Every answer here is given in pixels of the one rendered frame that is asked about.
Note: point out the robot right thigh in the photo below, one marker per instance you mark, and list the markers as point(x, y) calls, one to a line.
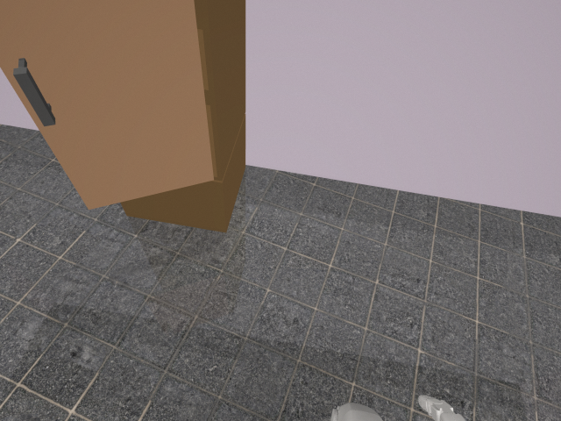
point(354, 412)

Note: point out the robot right hand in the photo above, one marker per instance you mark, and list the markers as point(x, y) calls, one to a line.
point(438, 410)

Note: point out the handle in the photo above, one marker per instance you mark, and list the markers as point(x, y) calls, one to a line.
point(33, 94)

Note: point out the cupboard door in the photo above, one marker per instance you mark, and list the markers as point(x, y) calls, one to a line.
point(124, 80)

